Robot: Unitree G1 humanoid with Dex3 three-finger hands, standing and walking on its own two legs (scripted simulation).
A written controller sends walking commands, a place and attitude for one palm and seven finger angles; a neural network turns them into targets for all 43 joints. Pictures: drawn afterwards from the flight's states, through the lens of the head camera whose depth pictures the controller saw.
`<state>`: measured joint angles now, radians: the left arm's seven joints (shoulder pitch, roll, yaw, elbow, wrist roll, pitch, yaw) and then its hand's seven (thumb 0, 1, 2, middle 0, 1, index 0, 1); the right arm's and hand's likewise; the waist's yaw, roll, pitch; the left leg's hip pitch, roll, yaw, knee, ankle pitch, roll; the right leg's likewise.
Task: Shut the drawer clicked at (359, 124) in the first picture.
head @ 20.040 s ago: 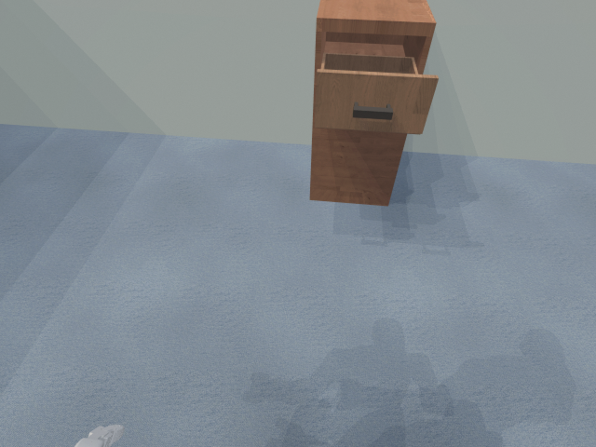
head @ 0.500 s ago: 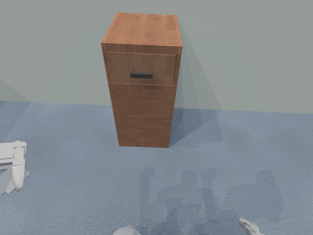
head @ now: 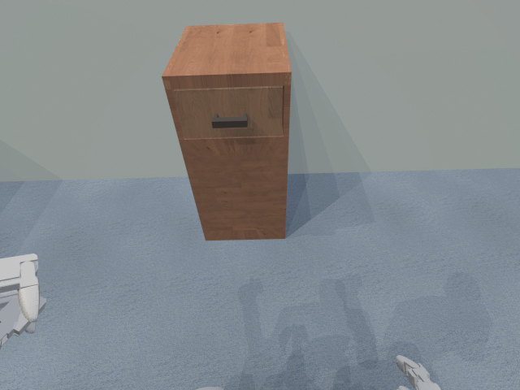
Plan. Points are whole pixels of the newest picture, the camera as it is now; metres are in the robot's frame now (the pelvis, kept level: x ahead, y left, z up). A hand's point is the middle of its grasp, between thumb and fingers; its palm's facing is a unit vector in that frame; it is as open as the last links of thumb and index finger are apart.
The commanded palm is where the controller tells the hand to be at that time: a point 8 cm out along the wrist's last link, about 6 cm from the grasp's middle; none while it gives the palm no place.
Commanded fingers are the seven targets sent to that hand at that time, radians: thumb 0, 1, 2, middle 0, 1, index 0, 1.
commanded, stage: stop stepping back and stand still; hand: left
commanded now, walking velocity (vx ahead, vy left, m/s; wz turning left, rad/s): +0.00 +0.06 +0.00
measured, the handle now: (230, 119) +0.92 +0.14 -0.07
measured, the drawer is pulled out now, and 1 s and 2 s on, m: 0.00 0.00 0.00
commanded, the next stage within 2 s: let the arm hang, fingers relaxed in 1.18 s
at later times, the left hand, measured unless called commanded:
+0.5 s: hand (55, 263) +0.23 +0.26 +0.15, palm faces +0.32 -0.81 -0.49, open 3.2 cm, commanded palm +0.17 +0.31 +0.18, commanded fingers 0.00 0.90 0.90 -1.40 -1.60 -1.40 -1.60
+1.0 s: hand (29, 280) +0.21 +0.28 +0.15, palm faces +0.34 -0.82 -0.45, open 3.3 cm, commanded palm +0.15 +0.32 +0.18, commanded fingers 0.00 0.90 0.90 -1.40 -1.60 -1.40 -1.60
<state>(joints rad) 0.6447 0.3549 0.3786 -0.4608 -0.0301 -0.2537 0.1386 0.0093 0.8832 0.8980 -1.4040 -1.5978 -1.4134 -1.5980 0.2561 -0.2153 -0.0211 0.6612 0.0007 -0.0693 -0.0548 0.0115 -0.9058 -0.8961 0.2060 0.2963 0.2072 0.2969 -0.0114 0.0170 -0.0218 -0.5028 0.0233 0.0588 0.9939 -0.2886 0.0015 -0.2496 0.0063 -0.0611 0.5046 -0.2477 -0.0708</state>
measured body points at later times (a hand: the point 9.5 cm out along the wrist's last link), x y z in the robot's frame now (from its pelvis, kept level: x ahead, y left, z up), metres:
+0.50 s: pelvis +0.04 +0.03 +0.00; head +0.07 +0.02 +0.45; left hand +0.21 +0.30 +0.18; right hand +0.22 -0.19 -0.09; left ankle +0.05 +0.15 -0.74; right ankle +0.02 -0.07 -0.74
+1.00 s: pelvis +0.02 +0.04 +0.00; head +0.04 +0.05 +0.45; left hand +0.18 +0.32 +0.18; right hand +0.19 -0.19 -0.08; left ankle +0.05 +0.15 -0.74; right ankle +0.02 -0.07 -0.74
